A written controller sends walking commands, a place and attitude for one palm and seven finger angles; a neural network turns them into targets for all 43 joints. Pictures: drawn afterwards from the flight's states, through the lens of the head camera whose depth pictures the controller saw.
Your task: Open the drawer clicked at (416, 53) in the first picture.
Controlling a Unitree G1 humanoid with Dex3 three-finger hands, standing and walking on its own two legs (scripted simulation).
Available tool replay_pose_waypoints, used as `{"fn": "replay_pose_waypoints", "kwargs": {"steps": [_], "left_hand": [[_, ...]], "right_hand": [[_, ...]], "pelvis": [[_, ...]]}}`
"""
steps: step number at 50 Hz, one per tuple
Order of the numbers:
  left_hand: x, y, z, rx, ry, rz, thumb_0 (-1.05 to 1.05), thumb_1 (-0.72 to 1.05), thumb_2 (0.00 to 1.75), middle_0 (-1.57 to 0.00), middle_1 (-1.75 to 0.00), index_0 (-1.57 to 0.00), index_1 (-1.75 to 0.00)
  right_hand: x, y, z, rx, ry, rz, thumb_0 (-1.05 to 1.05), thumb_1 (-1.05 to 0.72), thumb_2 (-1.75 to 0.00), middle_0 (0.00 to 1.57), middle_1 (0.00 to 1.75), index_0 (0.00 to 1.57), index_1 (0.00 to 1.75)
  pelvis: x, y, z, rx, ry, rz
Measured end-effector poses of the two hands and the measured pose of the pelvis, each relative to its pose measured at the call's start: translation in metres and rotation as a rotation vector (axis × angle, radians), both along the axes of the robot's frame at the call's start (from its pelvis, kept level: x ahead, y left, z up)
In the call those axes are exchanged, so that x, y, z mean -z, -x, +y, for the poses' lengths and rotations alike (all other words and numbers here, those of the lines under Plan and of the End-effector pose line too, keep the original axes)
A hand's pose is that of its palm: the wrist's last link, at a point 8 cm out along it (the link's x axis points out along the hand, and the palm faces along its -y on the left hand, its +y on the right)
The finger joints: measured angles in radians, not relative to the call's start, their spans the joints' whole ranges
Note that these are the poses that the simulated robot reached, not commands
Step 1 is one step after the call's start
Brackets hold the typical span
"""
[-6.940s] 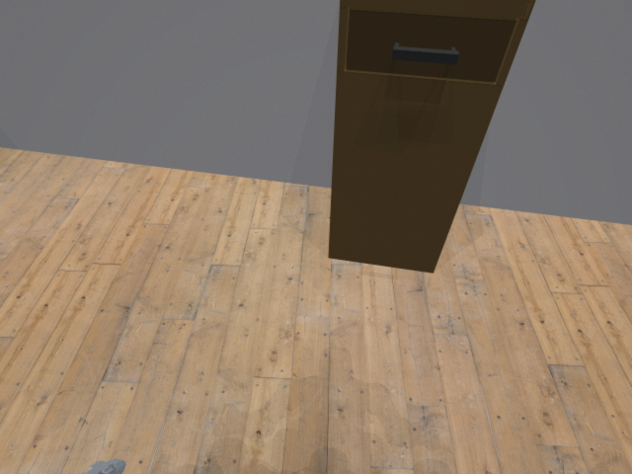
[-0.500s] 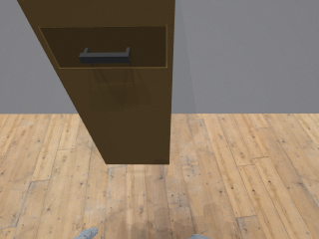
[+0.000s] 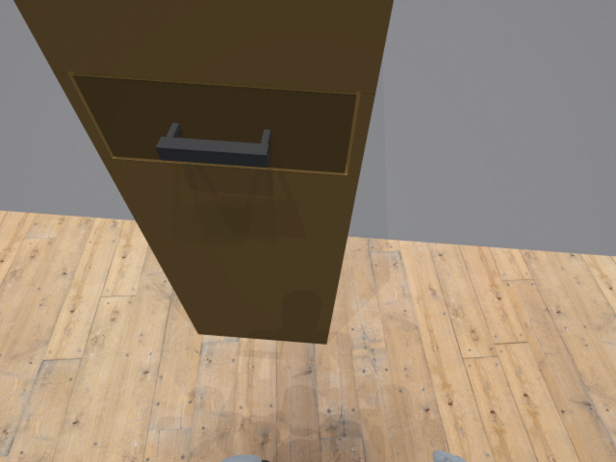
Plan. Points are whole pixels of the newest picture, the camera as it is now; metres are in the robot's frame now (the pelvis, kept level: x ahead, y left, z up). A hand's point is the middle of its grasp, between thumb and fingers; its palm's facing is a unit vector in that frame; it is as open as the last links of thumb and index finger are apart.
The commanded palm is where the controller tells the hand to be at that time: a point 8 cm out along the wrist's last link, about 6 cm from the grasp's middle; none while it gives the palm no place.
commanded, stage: come to a stop and stand still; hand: left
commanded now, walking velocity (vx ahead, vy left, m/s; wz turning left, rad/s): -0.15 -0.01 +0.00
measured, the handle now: (217, 142) +0.51 +0.19 +0.11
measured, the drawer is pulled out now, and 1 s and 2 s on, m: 0.00 0.00 0.00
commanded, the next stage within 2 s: look again from close up in 1.16 s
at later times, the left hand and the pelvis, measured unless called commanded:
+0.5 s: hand out of the picture +0.01 +0.14 -0.15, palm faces +0.09 -0.96 -0.25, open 7.3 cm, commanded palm none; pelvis -0.03 -0.05 +0.01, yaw +2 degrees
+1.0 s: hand out of the picture -0.02 +0.17 -0.18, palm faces +0.06 -0.98 -0.17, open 7.3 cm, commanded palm none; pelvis -0.02 +0.00 +0.00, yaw +1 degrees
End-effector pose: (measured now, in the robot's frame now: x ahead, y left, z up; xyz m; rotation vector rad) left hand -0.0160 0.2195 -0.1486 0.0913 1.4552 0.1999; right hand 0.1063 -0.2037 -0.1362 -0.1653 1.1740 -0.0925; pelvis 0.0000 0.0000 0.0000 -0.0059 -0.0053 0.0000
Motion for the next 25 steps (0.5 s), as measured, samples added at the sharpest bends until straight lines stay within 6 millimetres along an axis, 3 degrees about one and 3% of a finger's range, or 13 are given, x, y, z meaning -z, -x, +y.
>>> {"fn": "replay_pose_waypoints", "kwargs": {"steps": [7, 10, 14, 20, 25], "left_hand": [[-0.014, -0.025, 0.005, 0.035, -0.103, -0.099, 0.00, 0.91, 0.90, -0.20, -0.30, -0.20, -0.30], [-0.013, -0.028, -0.002, 0.055, -0.151, -0.162, 0.00, 0.91, 0.90, -0.20, -0.30, -0.20, -0.30], [-0.024, -0.023, -0.021, 0.060, -0.141, -0.178, 0.00, 0.91, 0.90, -0.20, -0.30, -0.20, -0.30], [-0.032, -0.022, -0.039, 0.060, -0.095, -0.181, 0.00, 0.91, 0.90, -0.20, -0.30, -0.20, -0.30], [-0.029, -0.012, -0.032, 0.030, -0.084, -0.173, 0.00, 0.92, 0.90, -0.21, -0.30, -0.21, -0.30]], "right_hand": [[0.013, 0.024, -0.046, 0.045, 0.005, 0.024, -0.01, -0.92, -0.90, 0.20, 0.30, 0.20, 0.30], [0.026, 0.039, -0.071, 0.061, -0.004, 0.035, 0.00, -0.91, -0.90, 0.20, 0.30, 0.20, 0.30], [0.023, 0.062, -0.093, 0.071, -0.002, 0.087, 0.00, -0.91, -0.90, 0.20, 0.30, 0.19, 0.30], [0.009, 0.096, -0.107, 0.070, 0.021, 0.155, 0.01, -0.91, -0.90, 0.20, 0.30, 0.19, 0.30], [0.003, 0.111, -0.100, 0.043, 0.047, 0.218, 0.01, -0.91, -0.90, 0.20, 0.30, 0.19, 0.30]], "pelvis": [[0.005, 0.017, -0.025, 0.006, -0.009, -0.005], [0.015, 0.022, -0.042, -0.001, -0.037, -0.011], [0.008, 0.024, -0.051, -0.008, -0.034, -0.018], [-0.006, 0.025, -0.056, -0.015, -0.049, 0.007], [-0.008, 0.028, -0.048, -0.031, -0.047, 0.022]]}}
